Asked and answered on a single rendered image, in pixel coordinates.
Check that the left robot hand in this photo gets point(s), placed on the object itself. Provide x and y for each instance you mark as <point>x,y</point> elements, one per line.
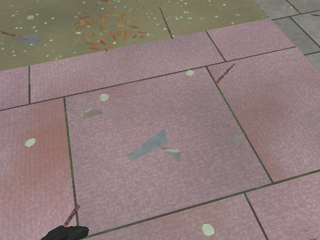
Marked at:
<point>67,233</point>

